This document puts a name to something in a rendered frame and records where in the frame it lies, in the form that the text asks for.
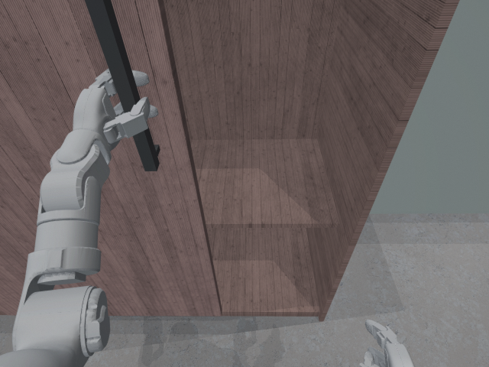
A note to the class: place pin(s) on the robot left upper arm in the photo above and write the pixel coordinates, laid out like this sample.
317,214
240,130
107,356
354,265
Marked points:
60,328

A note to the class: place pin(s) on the left robot forearm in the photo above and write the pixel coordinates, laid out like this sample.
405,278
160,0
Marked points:
68,217

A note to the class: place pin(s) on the wardrobe door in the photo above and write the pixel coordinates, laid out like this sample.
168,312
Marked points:
156,258

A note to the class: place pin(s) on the robot left hand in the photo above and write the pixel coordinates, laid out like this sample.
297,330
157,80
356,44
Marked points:
94,110

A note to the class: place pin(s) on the handle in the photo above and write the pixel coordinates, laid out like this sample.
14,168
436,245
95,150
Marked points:
110,39

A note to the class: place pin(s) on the robot right hand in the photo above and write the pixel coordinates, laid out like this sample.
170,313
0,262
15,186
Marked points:
395,354

